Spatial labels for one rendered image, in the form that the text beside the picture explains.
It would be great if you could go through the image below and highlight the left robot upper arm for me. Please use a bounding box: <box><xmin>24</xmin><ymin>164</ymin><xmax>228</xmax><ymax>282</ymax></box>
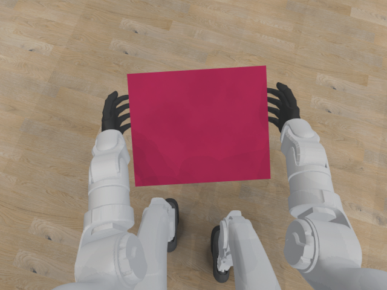
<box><xmin>52</xmin><ymin>232</ymin><xmax>148</xmax><ymax>290</ymax></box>

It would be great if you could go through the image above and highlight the robot left forearm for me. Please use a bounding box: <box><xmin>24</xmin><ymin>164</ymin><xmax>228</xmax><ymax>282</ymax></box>
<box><xmin>74</xmin><ymin>129</ymin><xmax>135</xmax><ymax>281</ymax></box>

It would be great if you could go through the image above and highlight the right robot foot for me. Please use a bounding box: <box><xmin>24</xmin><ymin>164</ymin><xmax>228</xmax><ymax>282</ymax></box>
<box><xmin>211</xmin><ymin>225</ymin><xmax>229</xmax><ymax>283</ymax></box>

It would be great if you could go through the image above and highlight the right robot upper arm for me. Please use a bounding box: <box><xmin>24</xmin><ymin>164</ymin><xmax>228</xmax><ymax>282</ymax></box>
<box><xmin>284</xmin><ymin>217</ymin><xmax>387</xmax><ymax>290</ymax></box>

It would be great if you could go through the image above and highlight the carton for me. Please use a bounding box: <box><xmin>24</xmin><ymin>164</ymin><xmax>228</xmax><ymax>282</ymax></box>
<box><xmin>127</xmin><ymin>65</ymin><xmax>270</xmax><ymax>187</ymax></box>

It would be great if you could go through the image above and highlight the right robot hand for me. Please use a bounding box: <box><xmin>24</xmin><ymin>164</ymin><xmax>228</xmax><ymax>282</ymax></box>
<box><xmin>267</xmin><ymin>82</ymin><xmax>300</xmax><ymax>133</ymax></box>

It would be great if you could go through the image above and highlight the robot left thigh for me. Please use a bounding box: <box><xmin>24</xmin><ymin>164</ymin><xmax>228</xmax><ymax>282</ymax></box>
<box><xmin>134</xmin><ymin>204</ymin><xmax>175</xmax><ymax>290</ymax></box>

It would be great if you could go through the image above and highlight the left robot hand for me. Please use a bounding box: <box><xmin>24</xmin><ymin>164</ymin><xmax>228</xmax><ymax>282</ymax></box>
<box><xmin>102</xmin><ymin>91</ymin><xmax>131</xmax><ymax>134</ymax></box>

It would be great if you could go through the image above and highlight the robot right forearm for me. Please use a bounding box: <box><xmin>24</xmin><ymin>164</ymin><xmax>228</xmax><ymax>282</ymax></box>
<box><xmin>280</xmin><ymin>118</ymin><xmax>362</xmax><ymax>264</ymax></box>

